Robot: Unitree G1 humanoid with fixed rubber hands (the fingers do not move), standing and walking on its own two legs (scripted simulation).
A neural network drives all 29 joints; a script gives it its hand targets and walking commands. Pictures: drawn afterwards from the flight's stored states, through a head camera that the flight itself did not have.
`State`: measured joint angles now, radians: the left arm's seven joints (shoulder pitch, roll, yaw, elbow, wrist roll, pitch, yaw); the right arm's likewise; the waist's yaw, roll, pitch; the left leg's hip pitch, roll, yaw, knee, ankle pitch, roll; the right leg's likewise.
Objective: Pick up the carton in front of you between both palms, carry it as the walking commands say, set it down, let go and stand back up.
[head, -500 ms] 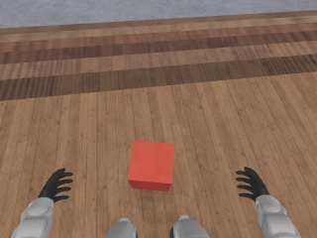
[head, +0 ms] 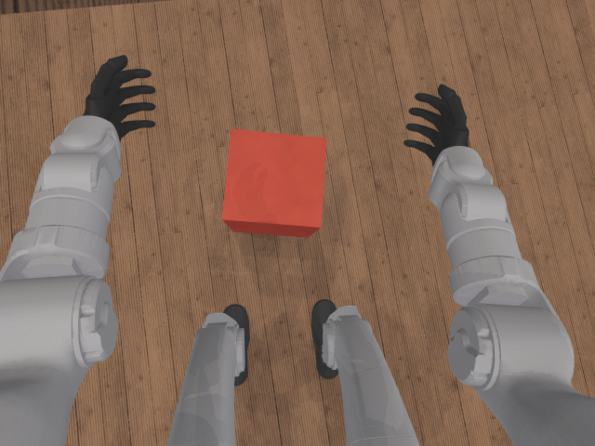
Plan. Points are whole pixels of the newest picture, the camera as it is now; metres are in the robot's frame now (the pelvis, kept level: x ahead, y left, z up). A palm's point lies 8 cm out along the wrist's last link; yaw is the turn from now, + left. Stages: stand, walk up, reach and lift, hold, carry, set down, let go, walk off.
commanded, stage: reach and lift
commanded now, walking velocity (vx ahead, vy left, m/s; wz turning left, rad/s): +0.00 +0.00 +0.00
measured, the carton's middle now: (274, 190) +0.52 +0.00 -0.53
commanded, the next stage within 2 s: none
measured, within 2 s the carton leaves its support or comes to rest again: leaves its support in 1.90 s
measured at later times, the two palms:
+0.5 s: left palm (165, 143) +0.54 +0.18 -0.25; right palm (390, 159) +0.50 -0.20 -0.24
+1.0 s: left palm (193, 175) +0.54 +0.18 -0.44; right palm (357, 187) +0.50 -0.19 -0.44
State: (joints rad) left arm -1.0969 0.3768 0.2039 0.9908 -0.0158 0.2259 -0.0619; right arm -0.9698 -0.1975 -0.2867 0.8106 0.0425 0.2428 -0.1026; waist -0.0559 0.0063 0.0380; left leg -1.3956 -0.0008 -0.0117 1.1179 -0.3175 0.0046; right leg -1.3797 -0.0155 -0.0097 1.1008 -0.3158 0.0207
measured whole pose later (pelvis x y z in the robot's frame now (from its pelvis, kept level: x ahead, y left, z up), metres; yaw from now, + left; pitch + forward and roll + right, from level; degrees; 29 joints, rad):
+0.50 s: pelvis +0.02 +0.00 -0.10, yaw -1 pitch +53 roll -3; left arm -1.19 0.30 0.28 1.01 0.06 0.08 0.00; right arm -1.06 -0.14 -0.41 0.86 -0.03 0.06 -0.09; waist -0.04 0.01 -0.11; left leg -1.95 0.00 -0.02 1.47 -0.46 0.01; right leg -1.93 0.00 0.00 1.45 -0.45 0.03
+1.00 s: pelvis -0.03 +0.00 -0.27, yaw -2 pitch +39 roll -3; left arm -1.56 0.47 0.01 1.25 -0.21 0.08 0.06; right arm -1.44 -0.28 -0.19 1.11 0.21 0.08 -0.16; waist -0.04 -0.02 0.33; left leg -2.29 0.00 -0.04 2.12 -0.52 0.00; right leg -2.26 0.01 -0.01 2.09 -0.52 0.04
